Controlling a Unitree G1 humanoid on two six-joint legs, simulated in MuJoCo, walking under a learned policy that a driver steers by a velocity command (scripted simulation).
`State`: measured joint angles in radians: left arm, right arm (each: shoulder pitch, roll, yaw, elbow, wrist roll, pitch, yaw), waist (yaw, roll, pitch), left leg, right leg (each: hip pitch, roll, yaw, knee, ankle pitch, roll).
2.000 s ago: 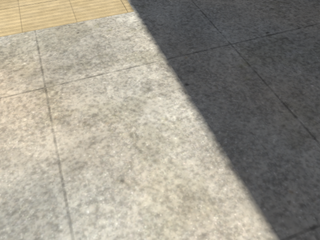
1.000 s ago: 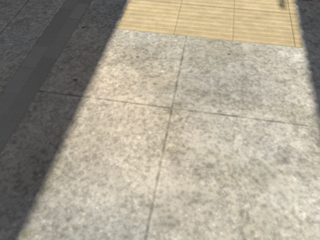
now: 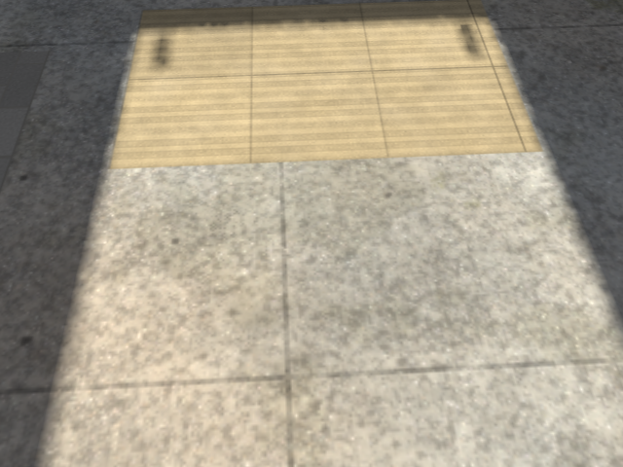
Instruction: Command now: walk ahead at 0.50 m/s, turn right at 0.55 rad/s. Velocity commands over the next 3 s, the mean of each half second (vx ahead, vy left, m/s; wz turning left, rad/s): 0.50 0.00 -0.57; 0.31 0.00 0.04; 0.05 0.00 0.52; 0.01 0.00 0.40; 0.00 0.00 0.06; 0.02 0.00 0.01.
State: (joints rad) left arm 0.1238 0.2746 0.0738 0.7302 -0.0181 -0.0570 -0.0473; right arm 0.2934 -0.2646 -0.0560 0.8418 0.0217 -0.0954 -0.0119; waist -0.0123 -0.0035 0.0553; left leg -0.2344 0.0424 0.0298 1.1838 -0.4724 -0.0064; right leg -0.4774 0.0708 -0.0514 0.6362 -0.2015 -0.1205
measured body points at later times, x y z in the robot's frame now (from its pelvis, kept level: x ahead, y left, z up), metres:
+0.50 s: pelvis +0.28 +0.03 +0.01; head +0.31 +0.03 +0.46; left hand +0.43 +0.28 -0.11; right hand +0.39 -0.27 -0.06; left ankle +0.38 +0.12 -0.72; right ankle +0.13 -0.06 -0.64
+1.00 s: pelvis +0.45 -0.06 +0.02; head +0.49 -0.09 +0.46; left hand +0.71 +0.13 -0.06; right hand +0.45 -0.36 -0.12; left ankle +0.44 +0.09 -0.64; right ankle +0.51 -0.19 -0.72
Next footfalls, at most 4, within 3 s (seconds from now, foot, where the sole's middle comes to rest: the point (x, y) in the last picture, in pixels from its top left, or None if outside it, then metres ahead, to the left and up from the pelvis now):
0.40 left None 0.42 0.11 -0.75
0.84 right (420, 411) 0.55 -0.20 -0.75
1.26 left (295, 412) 0.55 0.06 -0.75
1.74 right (397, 400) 0.57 -0.16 -0.75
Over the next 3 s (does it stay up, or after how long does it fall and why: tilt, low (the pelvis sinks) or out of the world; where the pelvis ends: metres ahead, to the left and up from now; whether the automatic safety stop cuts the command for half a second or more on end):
stays up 0.49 -0.02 0.02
